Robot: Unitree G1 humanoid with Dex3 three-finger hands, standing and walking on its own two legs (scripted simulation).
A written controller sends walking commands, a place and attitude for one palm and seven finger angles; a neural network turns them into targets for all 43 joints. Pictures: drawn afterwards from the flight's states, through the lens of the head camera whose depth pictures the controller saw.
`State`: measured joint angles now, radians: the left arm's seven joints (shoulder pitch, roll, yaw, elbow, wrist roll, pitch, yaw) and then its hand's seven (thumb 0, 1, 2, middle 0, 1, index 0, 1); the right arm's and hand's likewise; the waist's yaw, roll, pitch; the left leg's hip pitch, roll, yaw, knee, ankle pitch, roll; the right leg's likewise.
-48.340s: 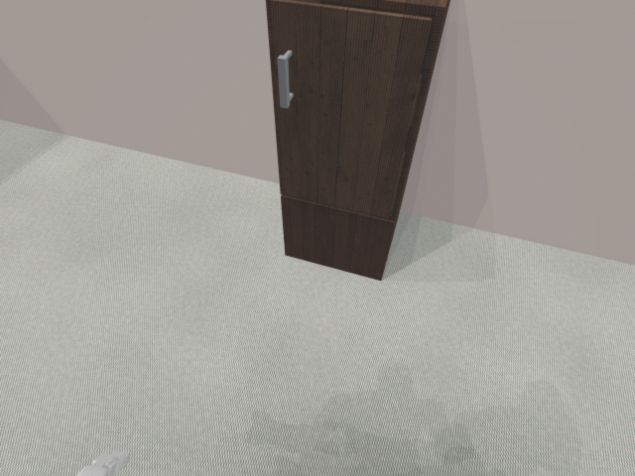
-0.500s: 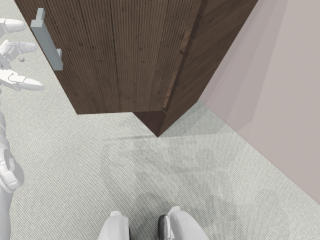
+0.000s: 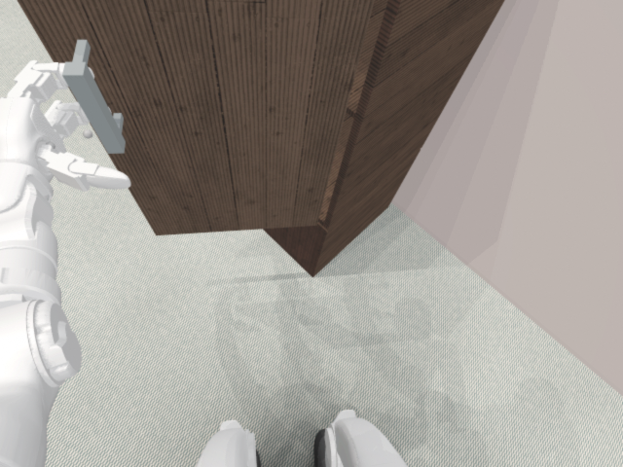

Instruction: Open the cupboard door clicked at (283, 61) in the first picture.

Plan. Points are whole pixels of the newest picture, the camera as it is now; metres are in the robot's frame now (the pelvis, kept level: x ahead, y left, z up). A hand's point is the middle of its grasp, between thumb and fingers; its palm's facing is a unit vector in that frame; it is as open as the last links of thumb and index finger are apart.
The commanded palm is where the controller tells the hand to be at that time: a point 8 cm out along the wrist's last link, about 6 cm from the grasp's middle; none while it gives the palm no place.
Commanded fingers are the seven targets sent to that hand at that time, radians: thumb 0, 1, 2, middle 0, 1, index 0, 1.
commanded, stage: slide the fingers in behind the handle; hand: left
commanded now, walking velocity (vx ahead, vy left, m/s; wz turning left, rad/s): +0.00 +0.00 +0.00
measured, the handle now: (100, 100) +0.56 +0.23 +0.08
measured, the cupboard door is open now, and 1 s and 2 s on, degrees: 52 52 53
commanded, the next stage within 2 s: close the thumb around the handle in 0.90 s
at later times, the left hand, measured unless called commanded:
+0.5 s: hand (110, 134) +0.50 +0.21 +0.08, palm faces +0.04 -1.00 -0.01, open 14.0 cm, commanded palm +0.47 +0.25 +0.08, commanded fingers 0.00 -0.50 0.30 -0.30 -1.20 -0.30 -1.20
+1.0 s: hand (112, 134) +0.50 +0.21 +0.08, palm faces +0.04 -1.00 -0.01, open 14.0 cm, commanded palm +0.48 +0.25 +0.08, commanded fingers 0.00 -0.44 0.32 -0.30 -1.21 -0.30 -1.21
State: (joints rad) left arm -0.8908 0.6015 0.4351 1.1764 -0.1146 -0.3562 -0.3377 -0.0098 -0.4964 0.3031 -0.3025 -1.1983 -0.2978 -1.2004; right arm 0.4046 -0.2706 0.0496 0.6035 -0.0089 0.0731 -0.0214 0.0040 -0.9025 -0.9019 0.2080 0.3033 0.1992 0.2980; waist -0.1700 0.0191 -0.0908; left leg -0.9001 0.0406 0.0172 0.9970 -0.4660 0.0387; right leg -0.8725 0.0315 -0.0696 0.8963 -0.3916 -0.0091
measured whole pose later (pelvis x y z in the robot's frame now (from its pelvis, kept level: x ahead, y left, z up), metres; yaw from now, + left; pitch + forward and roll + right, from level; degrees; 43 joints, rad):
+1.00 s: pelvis -0.01 +0.00 +0.00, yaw +0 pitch +21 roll -3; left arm -0.92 0.56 0.42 1.20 -0.09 -0.37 -0.26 -0.01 -0.50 0.30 -0.30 -1.20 -0.30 -1.20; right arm 0.41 -0.27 0.04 0.62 -0.01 0.05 -0.02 0.00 -0.90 -0.90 0.21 0.30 0.20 0.30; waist -0.18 0.02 -0.09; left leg -0.91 0.04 0.02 1.00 -0.46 0.04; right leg -0.89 0.03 -0.07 0.91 -0.39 -0.01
